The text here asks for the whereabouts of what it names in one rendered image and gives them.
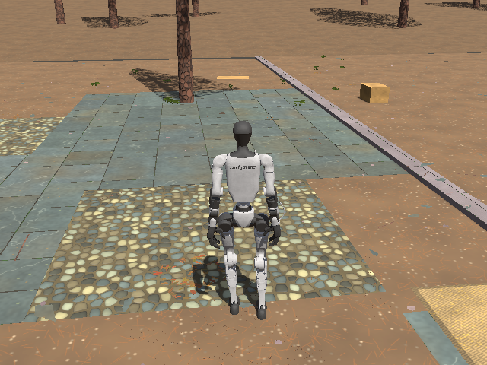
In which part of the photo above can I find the robot right forearm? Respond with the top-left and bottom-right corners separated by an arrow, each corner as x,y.
266,186 -> 280,226

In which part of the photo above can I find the robot right upper arm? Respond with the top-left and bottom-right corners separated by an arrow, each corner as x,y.
259,154 -> 275,197

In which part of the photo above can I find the robot left forearm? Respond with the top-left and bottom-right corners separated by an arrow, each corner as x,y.
208,187 -> 221,227

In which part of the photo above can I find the robot left shin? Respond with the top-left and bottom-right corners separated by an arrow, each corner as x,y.
224,255 -> 237,304

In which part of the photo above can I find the left robot hand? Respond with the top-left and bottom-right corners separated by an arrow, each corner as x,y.
207,226 -> 225,249

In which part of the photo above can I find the right robot hand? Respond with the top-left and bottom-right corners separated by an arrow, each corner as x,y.
263,224 -> 281,247

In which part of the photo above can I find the humanoid robot head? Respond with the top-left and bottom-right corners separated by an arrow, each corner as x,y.
230,121 -> 256,158

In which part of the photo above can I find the robot left upper arm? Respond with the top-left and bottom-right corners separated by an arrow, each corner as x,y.
212,154 -> 227,198

